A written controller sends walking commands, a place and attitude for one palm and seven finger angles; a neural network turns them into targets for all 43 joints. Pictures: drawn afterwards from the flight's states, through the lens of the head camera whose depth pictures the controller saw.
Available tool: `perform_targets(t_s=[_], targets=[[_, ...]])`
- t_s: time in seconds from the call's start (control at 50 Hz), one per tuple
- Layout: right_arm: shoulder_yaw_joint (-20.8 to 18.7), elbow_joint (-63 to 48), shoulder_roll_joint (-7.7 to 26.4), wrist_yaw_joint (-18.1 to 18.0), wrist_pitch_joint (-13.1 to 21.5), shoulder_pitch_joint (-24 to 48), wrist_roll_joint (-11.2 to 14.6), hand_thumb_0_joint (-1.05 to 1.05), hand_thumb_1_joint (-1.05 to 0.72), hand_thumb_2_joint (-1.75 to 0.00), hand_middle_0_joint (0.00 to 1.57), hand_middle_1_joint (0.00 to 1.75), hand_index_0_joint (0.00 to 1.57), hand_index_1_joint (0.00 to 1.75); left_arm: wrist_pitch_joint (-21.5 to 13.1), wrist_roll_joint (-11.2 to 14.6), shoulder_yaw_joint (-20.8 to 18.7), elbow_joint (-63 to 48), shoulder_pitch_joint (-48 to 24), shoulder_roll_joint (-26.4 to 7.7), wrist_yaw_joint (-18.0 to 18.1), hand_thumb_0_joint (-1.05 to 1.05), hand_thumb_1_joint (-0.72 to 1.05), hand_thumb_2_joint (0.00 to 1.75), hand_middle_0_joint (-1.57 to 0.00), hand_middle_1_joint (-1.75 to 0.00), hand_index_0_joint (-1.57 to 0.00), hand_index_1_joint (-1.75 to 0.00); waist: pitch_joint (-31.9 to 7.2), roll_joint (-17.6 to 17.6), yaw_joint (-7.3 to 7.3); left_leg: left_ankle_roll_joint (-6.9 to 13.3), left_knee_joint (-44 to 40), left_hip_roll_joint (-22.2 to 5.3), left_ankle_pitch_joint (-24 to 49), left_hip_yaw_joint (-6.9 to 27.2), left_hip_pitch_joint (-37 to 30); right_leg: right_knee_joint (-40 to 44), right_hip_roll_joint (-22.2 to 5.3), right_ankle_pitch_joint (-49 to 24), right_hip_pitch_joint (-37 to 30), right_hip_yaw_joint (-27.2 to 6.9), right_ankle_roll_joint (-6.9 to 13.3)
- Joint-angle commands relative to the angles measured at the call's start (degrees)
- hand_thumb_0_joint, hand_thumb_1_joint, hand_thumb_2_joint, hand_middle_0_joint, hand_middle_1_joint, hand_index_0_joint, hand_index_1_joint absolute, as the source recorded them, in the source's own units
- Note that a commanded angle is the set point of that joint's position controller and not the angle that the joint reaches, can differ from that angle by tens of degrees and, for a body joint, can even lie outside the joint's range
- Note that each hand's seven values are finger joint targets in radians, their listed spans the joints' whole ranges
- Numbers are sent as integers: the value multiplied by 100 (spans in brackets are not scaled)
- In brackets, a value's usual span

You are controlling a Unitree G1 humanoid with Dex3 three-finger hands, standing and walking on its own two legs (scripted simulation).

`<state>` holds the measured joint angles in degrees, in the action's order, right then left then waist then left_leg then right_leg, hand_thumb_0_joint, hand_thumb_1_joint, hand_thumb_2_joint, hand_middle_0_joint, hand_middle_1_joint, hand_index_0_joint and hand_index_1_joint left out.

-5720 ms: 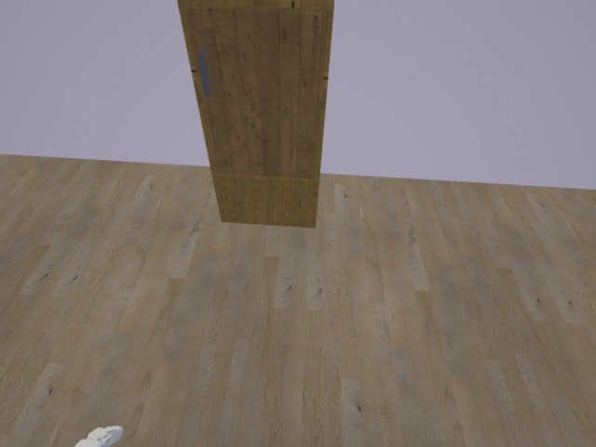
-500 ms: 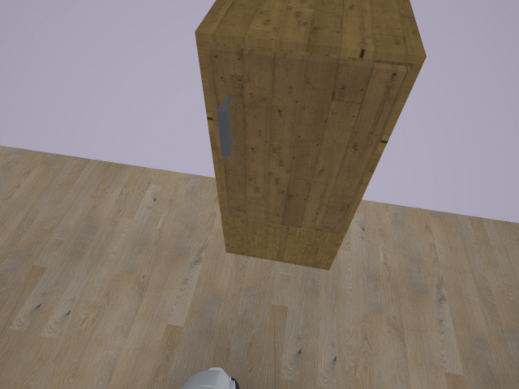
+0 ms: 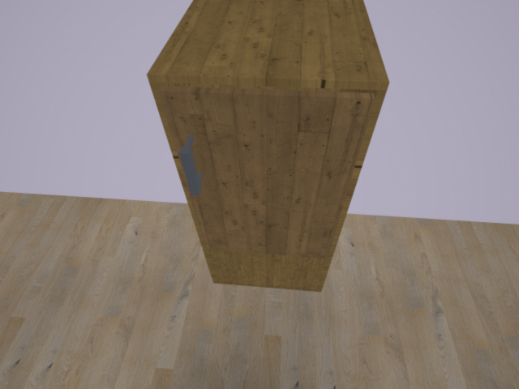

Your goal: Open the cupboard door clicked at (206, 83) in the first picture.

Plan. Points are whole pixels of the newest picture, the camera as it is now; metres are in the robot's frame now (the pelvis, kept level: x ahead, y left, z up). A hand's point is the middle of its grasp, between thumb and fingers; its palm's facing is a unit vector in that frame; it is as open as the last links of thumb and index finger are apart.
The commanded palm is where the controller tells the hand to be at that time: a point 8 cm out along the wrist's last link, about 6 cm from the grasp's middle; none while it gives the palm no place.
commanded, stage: come to a stop and stand still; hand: left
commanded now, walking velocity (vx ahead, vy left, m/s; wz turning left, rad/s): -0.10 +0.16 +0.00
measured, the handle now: (193, 166) +0.56 +0.18 -0.02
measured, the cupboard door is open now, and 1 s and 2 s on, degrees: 0 0 0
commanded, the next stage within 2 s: look again from close up in 0.66 s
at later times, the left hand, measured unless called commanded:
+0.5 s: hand out of the picture -0.06 +0.22 -0.16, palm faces +0.11 -0.97 -0.20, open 7.3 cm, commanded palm none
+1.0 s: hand out of the picture -0.01 +0.16 -0.18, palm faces +0.06 -0.97 -0.22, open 7.2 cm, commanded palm none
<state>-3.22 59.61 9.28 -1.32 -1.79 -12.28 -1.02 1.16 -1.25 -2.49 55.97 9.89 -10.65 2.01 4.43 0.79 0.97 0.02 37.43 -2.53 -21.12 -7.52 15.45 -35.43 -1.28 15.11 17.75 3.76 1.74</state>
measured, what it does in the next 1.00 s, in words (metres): steps on the spot: left foot, then right foot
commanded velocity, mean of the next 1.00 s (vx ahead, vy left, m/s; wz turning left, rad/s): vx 0.08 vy -0.01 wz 0.00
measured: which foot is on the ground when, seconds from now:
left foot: up 0.00-0.40, down 0.42-0.80, up 0.82-0.94, down 0.96-1.00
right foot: down 0.00-0.42, up 0.44-0.78, down 0.80-1.00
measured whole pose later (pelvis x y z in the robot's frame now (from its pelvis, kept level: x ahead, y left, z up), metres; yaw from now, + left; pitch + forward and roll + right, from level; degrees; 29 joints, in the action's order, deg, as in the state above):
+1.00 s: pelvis -0.04 -0.02 +0.00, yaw +3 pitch -1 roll -1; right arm -0.8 61.0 7.6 -1.0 1.1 -18.1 -1.6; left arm -0.7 -0.6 -1.0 61.4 13.1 -8.8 3.0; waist 2.7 1.2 2.2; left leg 0.8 38.0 -2.0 -19.9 -3.9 16.1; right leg -36.4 0.9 20.1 15.7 6.3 2.6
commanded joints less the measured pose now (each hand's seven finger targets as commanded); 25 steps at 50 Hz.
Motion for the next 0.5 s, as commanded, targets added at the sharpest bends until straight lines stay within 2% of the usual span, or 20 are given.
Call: perform_targets(t_s=[0.0,0.02,0.06,0.1,0.16,0.22,0.26,0.28,0.3,0.32,0.34,0.36,0.38,0.4,0.42,0.44,0.46,0.48], targets=[[-130,-416,388,-67,-152,-133,58,0,-90,-90,20,30,20,30,-103,-9,-238,-188,612,-1018,76,0,90,90,-20,-30,-20,-30,-912,-955,-239,-147,2705,233,-1417,968,813,1283,-2167,-4964,-772,-1702,1253],[-154,-380,440,-49,-185,-160,55,0,-90,-90,20,30,20,30,-81,-6,-223,-273,335,-967,86,0,90,90,-20,-30,-20,-30,-785,-757,-157,-182,3110,228,-1128,1030,949,1329,-2001,-4316,-677,-1593,1206],[-164,-311,498,4,-187,-313,34,0,-90,-90,20,30,20,30,-90,6,-215,-360,103,-901,109,0,90,90,-20,-30,-20,-30,-804,-443,-76,-260,3253,146,-678,1025,1100,1320,-1756,-3754,-769,-1264,996],[-155,-321,529,51,-194,-330,13,0,-90,-90,20,30,20,30,-119,2,-220,-359,186,-933,103,0,90,90,-20,-30,-20,-30,-934,-623,-144,-331,2993,152,-423,986,1131,1430,-1653,-3146,-986,-1229,863],[-141,-360,577,93,-164,-199,4,0,-90,-90,20,30,20,30,-123,-19,-243,-260,387,-967,88,0,90,90,-20,-30,-20,-30,-931,-891,-321,-377,2145,103,-416,887,1051,1719,-1635,-1899,-1237,-1430,820],[-96,-392,534,131,-117,-161,10,0,-90,-90,20,30,20,30,-92,-63,-288,-236,405,-1036,47,0,90,90,-20,-30,-20,-30,-721,-1161,-385,-306,1145,84,-520,718,695,2112,-1581,-226,-926,-1589,762],[-71,-397,487,148,-71,-215,31,0,-90,-90,20,30,20,30,-72,-92,-304,-201,395,-1098,18,0,90,90,-20,-30,-20,-30,-609,-1200,-403,-217,529,130,-688,579,325,2368,-1539,646,-623,-1695,743],[-52,-341,449,147,-41,-385,21,0,-90,-90,20,30,20,30,-63,-96,-309,-190,377,-1094,10,0,90,90,-20,-30,-20,-30,-638,-1202,-342,-171,183,176,-648,510,94,2453,-1455,840,-515,-1684,693],[-37,-231,405,141,-19,-661,16,0,-90,-90,20,30,20,30,-51,-85,-309,-166,284,-1089,0,0,90,90,-20,-30,-20,-30,-637,-1185,-217,-133,-169,246,-502,385,-252,2541,-1335,1064,-323,-1570,579],[-10,-94,355,131,7,-1027,10,0,-90,-90,20,30,20,30,-27,-59,-299,-128,170,-1064,-5,0,90,90,-20,-30,-20,-30,-683,-1222,-62,-82,-685,330,-218,262,-757,2548,-1156,1270,-51,-1373,387],[13,64,319,108,40,-1420,15,0,-90,-90,20,30,20,30,-3,-27,-271,-102,69,-1000,-7,0,90,90,-20,-30,-20,-30,-700,-1103,112,-36,-1341,381,160,201,-1367,2446,-994,1616,326,-1221,162],[17,139,381,75,70,-1614,5,0,-90,-90,20,30,20,30,9,1,-219,-84,75,-837,-26,0,90,90,-20,-30,-20,-30,-685,-690,183,15,-1783,207,32,446,-1641,2025,-745,1877,633,-948,-39],[-30,97,665,44,111,-1627,-66,0,-90,-90,20,30,20,30,37,50,-158,-122,112,-544,-57,0,90,90,-20,-30,-20,-30,-424,443,195,289,-2532,-525,-1097,1584,-1322,1058,-273,1921,1164,-549,-235],[-77,-97,1065,0,115,-1272,-111,0,-90,-90,20,30,20,30,57,79,-105,-209,68,-250,-81,0,90,90,-20,-30,-20,-30,194,1692,174,660,-3461,-1648,-2577,2973,-423,-367,191,1233,1570,72,-337],[-70,-286,1211,-59,91,-825,-109,0,-90,-90,20,30,20,30,70,34,-150,-258,-95,-319,-108,0,90,90,-20,-30,-20,-30,857,1340,91,923,-3826,-2004,-2662,3205,617,-1179,38,961,1519,-365,-260],[2,-317,1017,-55,137,-462,-101,0,-90,-90,20,30,20,30,74,-45,-203,-99,59,-398,-157,0,90,90,-20,-30,-20,-30,778,1101,-124,796,-3770,-1669,-2298,2847,894,-1691,7,562,1221,-625,-237],[43,-325,904,-69,192,-298,-71,0,-90,-90,20,30,20,30,67,-64,-222,14,294,-444,-210,0,90,90,-20,-30,-20,-30,646,1053,-278,656,-3564,-1412,-1861,2473,823,-2088,55,388,1211,-582,-227],[63,-337,856,-78,245,-242,-59,0,-90,-90,20,30,20,30,42,-58,-222,117,568,-416,-251,0,90,90,-20,-30,-20,-30,598,849,-344,626,-3400,-1230,-1398,2085,489,-2387,79,200,1352,-517,-260]])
